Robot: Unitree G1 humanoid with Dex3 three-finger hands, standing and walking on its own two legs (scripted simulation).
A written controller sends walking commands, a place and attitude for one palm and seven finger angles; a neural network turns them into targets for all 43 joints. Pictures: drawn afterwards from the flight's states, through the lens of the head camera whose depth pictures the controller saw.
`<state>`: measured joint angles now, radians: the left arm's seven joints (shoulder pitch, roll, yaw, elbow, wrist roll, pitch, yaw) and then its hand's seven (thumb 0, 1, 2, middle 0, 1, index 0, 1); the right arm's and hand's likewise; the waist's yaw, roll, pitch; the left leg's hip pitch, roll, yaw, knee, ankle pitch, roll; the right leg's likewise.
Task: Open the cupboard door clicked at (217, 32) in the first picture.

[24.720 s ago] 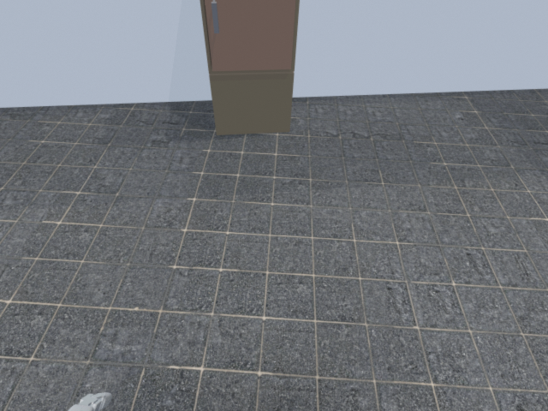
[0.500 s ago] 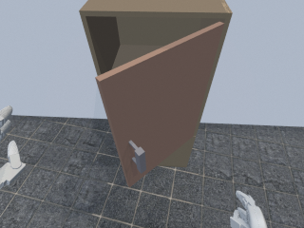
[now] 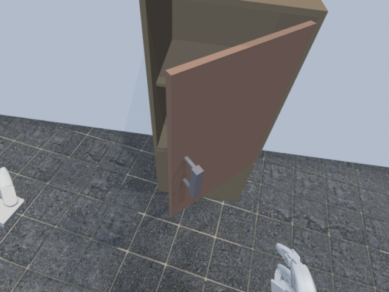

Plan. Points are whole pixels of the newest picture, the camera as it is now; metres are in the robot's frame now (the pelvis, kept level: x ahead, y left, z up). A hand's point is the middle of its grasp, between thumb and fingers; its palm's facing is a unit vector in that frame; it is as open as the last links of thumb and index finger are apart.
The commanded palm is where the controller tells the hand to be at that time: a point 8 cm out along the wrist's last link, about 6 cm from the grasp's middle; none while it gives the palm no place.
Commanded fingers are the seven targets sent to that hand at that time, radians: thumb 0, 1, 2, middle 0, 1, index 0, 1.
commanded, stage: step back with the hand held close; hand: left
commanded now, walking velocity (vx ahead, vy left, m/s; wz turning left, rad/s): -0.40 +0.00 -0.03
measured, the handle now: (191, 177) +0.41 +0.05 -0.08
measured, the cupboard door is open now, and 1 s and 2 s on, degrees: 44 44 44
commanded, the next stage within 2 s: stop stepping back and stand still in 0.16 s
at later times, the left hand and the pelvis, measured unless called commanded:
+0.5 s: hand out of the picture +0.09 +0.22 +0.14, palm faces +0.42 -0.80 -0.43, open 7.4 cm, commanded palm +0.02 +0.26 +0.17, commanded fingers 0.00 0.90 0.90 -0.20 -0.30 -0.20 -0.30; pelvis -0.12 -0.04 -0.01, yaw +0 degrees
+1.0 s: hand out of the picture +0.01 +0.25 +0.15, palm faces +0.45 -0.80 -0.39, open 7.4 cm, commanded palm -0.06 +0.29 +0.17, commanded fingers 0.00 0.90 0.90 -0.20 -0.30 -0.20 -0.30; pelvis -0.20 -0.01 -0.01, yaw +0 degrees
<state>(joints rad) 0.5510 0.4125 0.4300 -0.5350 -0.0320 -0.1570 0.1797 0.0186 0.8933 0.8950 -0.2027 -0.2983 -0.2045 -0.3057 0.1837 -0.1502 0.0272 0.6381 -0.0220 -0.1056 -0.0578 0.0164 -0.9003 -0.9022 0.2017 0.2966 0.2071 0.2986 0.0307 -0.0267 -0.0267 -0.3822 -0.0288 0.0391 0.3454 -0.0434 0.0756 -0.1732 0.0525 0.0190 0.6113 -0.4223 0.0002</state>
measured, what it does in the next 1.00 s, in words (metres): walks backwards: right foot, then left foot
